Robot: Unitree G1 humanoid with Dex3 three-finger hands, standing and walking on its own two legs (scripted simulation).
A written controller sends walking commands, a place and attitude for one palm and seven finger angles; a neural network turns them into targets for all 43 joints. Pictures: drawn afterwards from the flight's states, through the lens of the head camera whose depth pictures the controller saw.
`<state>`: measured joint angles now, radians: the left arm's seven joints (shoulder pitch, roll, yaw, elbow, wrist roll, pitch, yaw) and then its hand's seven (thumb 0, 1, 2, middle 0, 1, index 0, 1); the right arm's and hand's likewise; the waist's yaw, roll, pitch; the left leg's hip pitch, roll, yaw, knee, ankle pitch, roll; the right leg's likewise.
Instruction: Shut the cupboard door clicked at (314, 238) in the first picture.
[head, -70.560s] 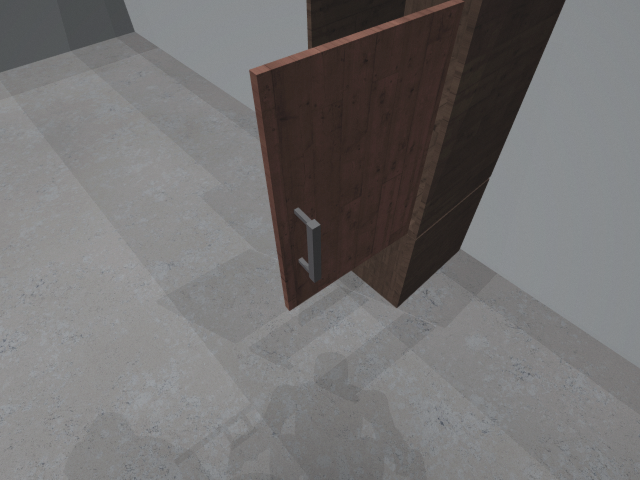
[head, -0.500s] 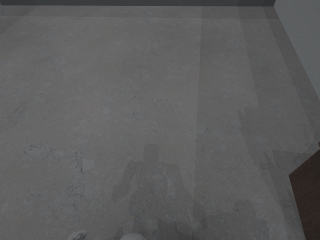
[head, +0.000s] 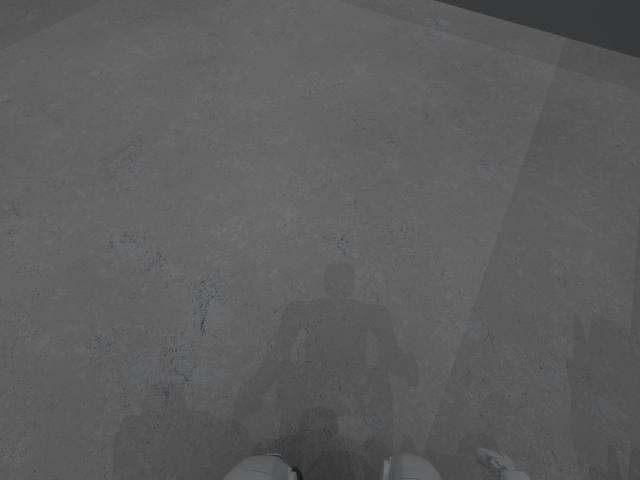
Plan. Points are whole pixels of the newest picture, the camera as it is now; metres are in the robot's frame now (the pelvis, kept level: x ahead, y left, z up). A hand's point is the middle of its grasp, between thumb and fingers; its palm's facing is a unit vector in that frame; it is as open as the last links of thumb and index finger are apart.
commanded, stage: walk to a spot facing it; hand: left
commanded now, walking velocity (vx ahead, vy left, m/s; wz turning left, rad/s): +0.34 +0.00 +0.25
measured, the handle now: out of the picture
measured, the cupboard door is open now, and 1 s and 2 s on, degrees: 6 6 6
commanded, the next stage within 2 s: turn to face it in 0.20 s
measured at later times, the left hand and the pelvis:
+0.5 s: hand (253, 363) +0.28 +0.13 -0.15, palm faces +0.09 -0.98 -0.20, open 7.3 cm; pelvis +0.21 -0.05 +0.02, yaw +4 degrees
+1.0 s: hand (247, 295) +0.40 +0.16 -0.15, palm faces -0.17 -0.95 -0.24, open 7.4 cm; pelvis +0.28 -0.03 +0.01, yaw -14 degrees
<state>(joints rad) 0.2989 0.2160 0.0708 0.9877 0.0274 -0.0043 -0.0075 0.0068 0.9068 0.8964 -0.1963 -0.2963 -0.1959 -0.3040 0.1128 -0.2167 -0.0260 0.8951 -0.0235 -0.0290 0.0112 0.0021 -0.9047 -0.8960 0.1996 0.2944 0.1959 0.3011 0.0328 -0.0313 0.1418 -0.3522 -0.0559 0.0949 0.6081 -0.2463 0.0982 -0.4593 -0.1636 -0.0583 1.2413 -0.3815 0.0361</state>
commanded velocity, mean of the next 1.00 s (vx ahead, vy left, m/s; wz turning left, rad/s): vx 0.07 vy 0.00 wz -0.34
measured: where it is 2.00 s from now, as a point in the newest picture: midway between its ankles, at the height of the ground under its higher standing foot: (333, 418)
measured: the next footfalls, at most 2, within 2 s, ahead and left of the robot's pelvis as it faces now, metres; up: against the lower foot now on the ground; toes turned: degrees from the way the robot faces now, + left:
right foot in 0.32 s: +0.27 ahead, -0.16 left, +0.00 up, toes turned -1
left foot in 0.66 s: +0.32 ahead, +0.09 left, +0.00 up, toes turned +2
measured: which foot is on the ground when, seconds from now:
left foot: down 0.00-0.34, up 0.36-0.64, down 0.66-1.00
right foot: up 0.00-0.30, down 0.32-0.68, up 0.70-1.00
